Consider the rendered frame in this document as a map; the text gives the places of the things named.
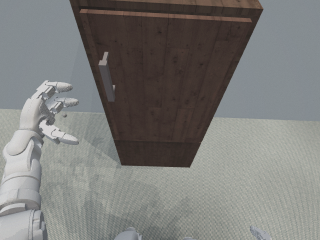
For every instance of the handle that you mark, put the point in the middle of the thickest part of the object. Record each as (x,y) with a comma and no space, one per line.
(106,78)

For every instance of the cupboard door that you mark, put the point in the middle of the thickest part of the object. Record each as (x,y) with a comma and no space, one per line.
(168,69)

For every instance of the robot left shin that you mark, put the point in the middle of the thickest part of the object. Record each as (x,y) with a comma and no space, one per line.
(131,229)

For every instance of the left robot hand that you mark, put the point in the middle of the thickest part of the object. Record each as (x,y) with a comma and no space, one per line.
(35,111)

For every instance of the robot left upper arm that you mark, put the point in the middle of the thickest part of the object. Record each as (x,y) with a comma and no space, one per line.
(25,225)

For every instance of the right robot hand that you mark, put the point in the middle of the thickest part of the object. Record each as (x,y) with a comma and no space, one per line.
(259,234)

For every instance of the left robot forearm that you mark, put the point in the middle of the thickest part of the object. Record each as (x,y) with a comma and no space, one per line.
(21,181)

